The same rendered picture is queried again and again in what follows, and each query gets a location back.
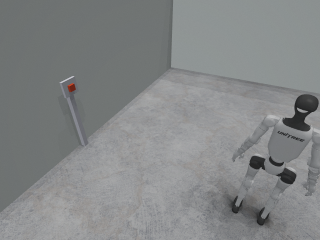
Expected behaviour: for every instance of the left robot upper arm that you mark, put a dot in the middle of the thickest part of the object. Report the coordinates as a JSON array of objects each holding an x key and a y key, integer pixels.
[{"x": 268, "y": 122}]

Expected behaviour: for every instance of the robot left hand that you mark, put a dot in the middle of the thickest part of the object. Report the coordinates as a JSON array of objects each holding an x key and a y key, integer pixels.
[{"x": 236, "y": 154}]

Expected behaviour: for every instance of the panel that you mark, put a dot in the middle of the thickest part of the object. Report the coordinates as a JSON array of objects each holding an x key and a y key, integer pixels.
[{"x": 73, "y": 107}]

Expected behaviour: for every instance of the robot right thigh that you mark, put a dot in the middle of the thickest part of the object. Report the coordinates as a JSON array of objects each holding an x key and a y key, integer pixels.
[{"x": 286, "y": 179}]

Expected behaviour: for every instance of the right robot upper arm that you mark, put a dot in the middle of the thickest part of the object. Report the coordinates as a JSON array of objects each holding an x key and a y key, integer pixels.
[{"x": 314, "y": 160}]

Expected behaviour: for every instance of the right robot shin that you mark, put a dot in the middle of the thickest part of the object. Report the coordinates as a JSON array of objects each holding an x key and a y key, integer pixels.
[{"x": 270, "y": 205}]

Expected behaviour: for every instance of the left robot forearm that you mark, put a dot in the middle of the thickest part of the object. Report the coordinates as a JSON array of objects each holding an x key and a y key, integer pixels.
[{"x": 245, "y": 145}]

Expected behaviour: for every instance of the robot right hand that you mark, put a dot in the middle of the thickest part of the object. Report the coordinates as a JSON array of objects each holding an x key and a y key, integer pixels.
[{"x": 311, "y": 188}]

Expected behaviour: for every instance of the button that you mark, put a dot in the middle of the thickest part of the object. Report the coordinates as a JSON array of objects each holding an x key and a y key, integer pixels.
[{"x": 71, "y": 87}]

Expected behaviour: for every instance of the right robot forearm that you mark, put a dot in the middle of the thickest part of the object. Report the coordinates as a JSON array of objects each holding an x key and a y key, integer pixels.
[{"x": 313, "y": 175}]

